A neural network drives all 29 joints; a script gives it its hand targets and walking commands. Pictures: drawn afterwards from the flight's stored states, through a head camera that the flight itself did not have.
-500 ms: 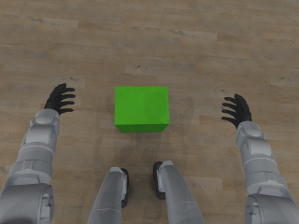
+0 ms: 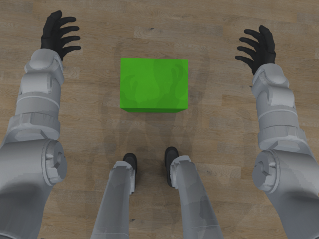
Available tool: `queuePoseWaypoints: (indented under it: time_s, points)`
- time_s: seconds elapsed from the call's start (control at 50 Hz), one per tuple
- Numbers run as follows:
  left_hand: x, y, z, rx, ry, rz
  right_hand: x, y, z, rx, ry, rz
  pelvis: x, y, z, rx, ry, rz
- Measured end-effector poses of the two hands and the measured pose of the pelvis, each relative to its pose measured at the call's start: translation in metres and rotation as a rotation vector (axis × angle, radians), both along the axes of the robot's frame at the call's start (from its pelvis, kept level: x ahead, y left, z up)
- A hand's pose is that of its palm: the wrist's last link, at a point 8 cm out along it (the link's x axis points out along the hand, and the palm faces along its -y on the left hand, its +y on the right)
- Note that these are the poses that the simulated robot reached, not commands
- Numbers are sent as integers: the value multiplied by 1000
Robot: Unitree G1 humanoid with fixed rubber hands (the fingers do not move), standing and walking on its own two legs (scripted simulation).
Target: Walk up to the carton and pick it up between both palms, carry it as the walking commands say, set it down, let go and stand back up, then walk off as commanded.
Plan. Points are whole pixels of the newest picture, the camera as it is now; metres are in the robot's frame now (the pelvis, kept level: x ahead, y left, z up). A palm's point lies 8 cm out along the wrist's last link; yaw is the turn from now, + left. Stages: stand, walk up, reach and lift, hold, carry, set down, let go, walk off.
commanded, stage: reach and lift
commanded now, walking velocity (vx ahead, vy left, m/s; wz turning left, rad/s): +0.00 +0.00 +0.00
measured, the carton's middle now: (153, 90) +0.49 -0.02 -0.52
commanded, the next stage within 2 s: none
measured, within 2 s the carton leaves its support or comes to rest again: neither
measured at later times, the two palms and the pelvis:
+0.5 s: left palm (77, 56) +0.53 +0.19 -0.19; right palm (240, 66) +0.49 -0.26 -0.18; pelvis -0.01 +0.01 -0.07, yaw +0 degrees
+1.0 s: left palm (94, 72) +0.53 +0.18 -0.34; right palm (216, 79) +0.49 -0.25 -0.34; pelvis -0.04 +0.00 -0.21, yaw +0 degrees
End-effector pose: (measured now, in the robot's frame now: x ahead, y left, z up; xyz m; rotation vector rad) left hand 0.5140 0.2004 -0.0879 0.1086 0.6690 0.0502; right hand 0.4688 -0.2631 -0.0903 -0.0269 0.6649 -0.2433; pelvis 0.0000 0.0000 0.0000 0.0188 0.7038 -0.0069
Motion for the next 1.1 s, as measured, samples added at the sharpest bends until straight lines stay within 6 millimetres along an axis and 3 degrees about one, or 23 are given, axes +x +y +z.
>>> queuePoseWaypoints:
  time_s: [0.14,0.34,0.72,1.1]
  points:
    - [19,-8,-14,-17,-38,-3,23,4,-10,2,-38,9,4,3,-8,-5,80,3]
    - [18,-10,-48,-18,-28,2,20,3,-41,-2,-27,6,0,6,-26,-8,140,1]
    - [20,-17,-168,-9,-28,21,23,9,-167,2,-14,4,-28,4,-148,3,143,-4]
    - [14,-21,-279,-6,3,29,21,21,-279,11,15,-3,-43,4,-236,-1,64,-3]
